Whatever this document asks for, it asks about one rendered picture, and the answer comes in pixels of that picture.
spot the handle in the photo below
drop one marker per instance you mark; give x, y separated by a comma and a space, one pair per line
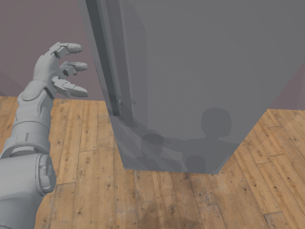
102, 45

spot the left robot upper arm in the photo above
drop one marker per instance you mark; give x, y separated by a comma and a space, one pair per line
24, 181

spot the left robot hand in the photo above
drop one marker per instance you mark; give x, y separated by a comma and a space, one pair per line
46, 69

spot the robot left forearm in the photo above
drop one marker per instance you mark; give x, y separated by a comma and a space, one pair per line
32, 123

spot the fridge door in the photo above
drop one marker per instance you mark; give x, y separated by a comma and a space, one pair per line
194, 76

